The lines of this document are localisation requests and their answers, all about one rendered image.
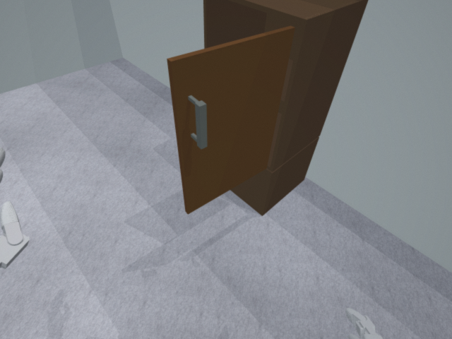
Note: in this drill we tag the robot right hand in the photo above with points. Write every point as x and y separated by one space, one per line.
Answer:
365 328

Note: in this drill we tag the cupboard door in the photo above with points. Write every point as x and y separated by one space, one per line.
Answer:
242 83

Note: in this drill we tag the robot left hand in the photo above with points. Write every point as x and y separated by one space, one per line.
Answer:
13 241

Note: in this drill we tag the handle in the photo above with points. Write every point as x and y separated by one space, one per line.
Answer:
201 122

